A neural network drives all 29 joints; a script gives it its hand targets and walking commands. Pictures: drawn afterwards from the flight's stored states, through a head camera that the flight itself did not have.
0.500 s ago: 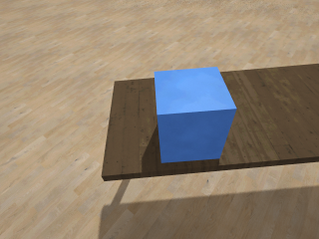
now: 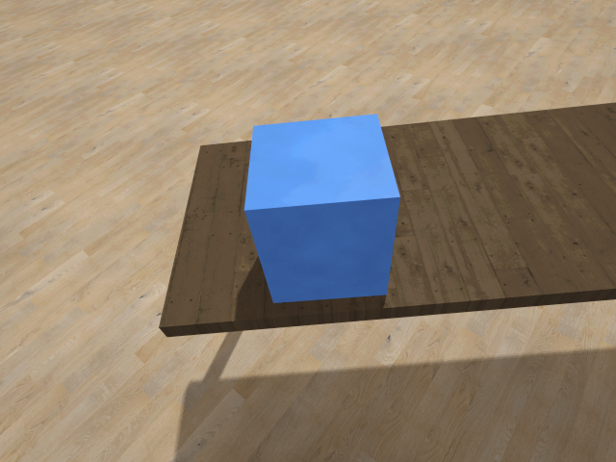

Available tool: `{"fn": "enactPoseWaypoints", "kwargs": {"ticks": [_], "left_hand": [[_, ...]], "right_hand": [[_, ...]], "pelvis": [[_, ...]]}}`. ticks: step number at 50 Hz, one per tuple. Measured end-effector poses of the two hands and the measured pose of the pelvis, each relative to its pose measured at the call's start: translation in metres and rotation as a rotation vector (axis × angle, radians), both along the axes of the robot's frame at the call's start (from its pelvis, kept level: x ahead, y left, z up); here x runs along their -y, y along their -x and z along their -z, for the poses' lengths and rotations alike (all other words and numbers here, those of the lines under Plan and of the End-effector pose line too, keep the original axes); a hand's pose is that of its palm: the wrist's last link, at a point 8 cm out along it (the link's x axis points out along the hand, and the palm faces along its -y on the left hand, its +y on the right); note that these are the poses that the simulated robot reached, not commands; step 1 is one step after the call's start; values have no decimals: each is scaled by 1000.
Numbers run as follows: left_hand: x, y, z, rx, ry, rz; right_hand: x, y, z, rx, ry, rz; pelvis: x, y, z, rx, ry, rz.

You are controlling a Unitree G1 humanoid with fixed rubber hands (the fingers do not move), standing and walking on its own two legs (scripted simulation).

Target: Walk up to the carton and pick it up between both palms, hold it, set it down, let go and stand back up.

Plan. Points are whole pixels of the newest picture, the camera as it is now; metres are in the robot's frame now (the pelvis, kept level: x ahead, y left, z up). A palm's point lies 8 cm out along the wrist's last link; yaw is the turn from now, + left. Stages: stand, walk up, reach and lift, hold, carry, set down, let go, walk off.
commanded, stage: walk up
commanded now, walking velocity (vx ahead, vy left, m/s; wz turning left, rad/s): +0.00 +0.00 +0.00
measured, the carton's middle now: (322, 213) +0.51 +0.00 -0.01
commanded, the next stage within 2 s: none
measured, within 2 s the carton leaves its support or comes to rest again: neither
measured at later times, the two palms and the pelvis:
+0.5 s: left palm out of the picture -0.03 +0.23 -0.13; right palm out of the picture +0.01 -0.24 -0.14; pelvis +0.00 +0.00 +0.01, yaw +0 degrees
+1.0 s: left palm out of the picture +0.01 +0.30 -0.15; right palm out of the picture +0.03 -0.13 -0.14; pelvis +0.01 +0.09 +0.00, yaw -1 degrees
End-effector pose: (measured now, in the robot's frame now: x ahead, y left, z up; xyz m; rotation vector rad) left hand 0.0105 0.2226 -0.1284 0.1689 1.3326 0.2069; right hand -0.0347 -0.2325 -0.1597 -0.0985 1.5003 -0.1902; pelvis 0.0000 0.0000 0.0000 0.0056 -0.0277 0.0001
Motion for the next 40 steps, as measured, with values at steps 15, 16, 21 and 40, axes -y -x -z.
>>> {"fn": "enactPoseWaypoints", "kwargs": {"ticks": [15, 16, 21, 40], "left_hand": [[41, 12, 16, -48, 87, -22], [42, 13, 16, -51, 92, -24], [26, 22, 12, -47, 49, -42], [-93, 28, 25, -112, 61, -55]], "right_hand": [[1, -42, -18, 97, -8, -50], [1, -41, -19, 92, -7, -53], [9, -34, -16, 28, 19, -69], [-90, -80, -37, 200, 69, -98]], "pelvis": [[24, -7, -6, 0, 12, -4], [25, -7, -6, 2, 10, -1], [16, -1, -5, -12, 3, -2], [-77, -5, -5, -19, 21, -1]]}}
